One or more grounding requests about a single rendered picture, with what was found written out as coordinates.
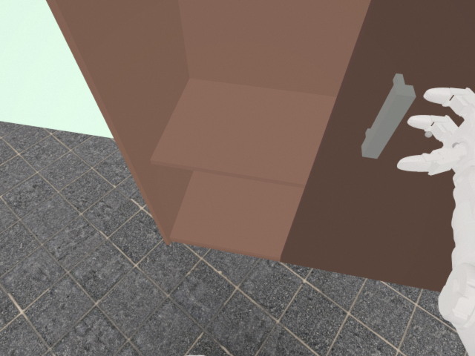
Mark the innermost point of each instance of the handle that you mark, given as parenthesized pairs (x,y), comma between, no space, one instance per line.
(392,112)

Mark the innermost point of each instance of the right robot forearm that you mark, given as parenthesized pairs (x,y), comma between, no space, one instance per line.
(463,220)

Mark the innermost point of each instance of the right robot upper arm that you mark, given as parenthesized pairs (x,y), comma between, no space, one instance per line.
(457,303)

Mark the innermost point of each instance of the wardrobe door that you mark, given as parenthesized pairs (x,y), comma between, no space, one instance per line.
(363,216)

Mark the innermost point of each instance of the robot right hand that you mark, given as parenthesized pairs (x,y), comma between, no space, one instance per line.
(446,131)

